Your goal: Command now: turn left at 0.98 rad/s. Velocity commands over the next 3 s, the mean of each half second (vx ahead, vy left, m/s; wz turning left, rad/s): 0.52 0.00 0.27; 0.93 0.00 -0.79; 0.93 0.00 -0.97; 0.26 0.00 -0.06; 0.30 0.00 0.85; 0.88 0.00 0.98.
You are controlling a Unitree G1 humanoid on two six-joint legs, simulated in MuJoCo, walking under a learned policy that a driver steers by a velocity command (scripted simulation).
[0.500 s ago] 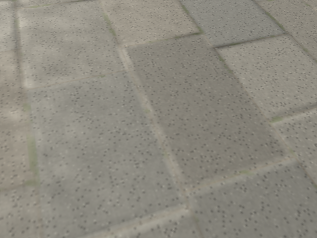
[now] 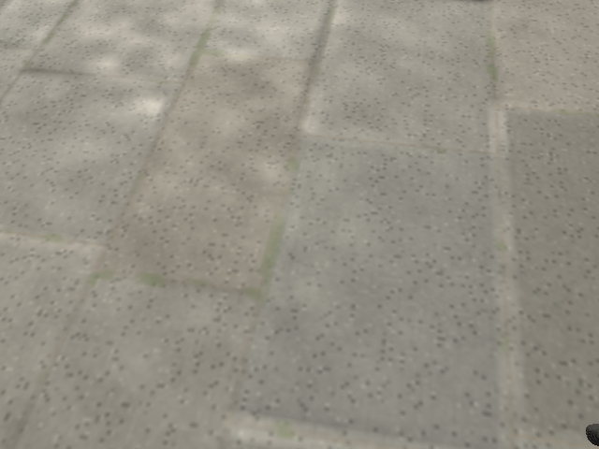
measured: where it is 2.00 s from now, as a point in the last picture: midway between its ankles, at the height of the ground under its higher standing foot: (420, 210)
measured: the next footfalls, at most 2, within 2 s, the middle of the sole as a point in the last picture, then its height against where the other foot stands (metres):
left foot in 0.38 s outside the picture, level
right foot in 0.82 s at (326, 416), level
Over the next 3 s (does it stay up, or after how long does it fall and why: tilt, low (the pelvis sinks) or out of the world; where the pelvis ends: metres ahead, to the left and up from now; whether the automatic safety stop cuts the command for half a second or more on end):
stays up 1.46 -0.43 -0.03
